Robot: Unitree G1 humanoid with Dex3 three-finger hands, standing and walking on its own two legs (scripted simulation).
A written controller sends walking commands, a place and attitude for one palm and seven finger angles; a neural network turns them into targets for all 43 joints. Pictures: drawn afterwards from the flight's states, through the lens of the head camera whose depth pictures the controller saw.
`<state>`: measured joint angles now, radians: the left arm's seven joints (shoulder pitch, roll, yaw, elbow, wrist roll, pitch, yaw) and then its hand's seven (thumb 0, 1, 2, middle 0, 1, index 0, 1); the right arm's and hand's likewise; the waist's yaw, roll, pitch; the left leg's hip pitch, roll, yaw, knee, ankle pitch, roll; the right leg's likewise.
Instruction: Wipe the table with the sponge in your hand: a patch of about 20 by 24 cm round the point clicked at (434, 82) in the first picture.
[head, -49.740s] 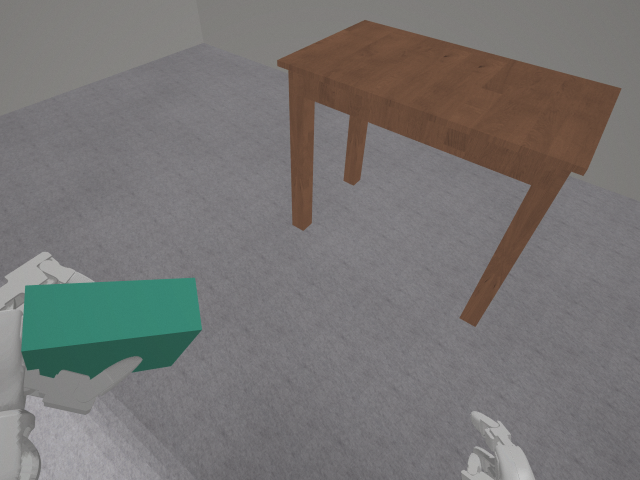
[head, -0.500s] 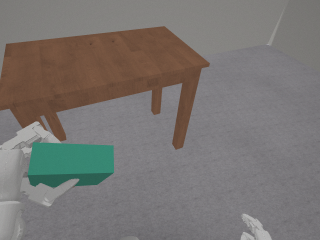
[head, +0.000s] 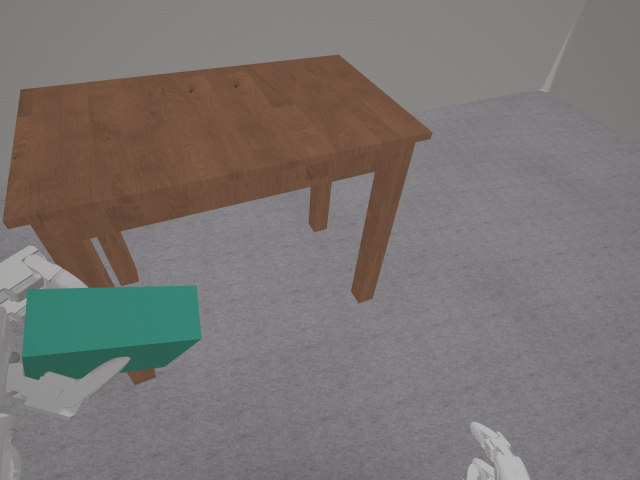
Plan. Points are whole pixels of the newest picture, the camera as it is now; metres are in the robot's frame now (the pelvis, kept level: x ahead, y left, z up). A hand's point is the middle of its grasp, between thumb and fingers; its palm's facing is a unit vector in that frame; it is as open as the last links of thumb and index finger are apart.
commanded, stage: stop stepping back and stand still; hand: left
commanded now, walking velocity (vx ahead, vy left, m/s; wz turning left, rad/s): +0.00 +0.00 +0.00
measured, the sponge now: (135, 334) +0.22 +0.21 +0.13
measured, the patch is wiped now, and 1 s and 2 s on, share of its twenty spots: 1.00 1.00 1.00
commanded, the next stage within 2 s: stand and wait in 0.32 s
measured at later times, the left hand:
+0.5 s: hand (87, 300) +0.23 +0.24 +0.18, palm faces +0.42 -0.83 -0.35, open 9.4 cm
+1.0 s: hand (99, 311) +0.22 +0.23 +0.17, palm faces +0.41 -0.83 -0.37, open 9.4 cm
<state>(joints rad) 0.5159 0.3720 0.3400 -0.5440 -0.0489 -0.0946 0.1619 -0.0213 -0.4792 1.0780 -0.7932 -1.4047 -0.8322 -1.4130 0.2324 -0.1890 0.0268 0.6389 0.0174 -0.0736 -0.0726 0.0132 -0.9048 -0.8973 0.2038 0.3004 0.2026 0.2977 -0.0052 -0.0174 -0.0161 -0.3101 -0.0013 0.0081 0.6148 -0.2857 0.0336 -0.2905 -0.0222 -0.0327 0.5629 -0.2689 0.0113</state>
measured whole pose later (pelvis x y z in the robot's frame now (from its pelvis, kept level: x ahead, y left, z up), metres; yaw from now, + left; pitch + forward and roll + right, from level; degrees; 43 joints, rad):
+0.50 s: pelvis +0.02 -0.01 +0.01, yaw +0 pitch +0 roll -1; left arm 0.47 0.36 0.32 -0.49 -0.05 -0.10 0.16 -0.02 -0.48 1.08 -0.79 -1.41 -0.83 -1.42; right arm 0.17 -0.20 0.03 0.59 0.02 -0.06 -0.07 0.01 -0.90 -0.90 0.20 0.30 0.20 0.30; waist 0.01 0.01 -0.03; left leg -0.24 0.00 0.00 0.49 -0.24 0.02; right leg -0.22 0.00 -0.02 0.43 -0.20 0.01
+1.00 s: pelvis +0.01 -0.02 +0.01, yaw +0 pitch +0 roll -1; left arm 0.49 0.35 0.31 -0.47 -0.05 -0.09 0.17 -0.02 -0.48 1.08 -0.79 -1.41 -0.83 -1.42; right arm 0.20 -0.22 0.01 0.61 0.02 -0.06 -0.08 0.01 -0.91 -0.90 0.20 0.30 0.20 0.30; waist 0.00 0.03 -0.03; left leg -0.26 0.02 -0.01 0.49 -0.23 0.00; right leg -0.23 0.01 -0.03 0.42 -0.19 0.00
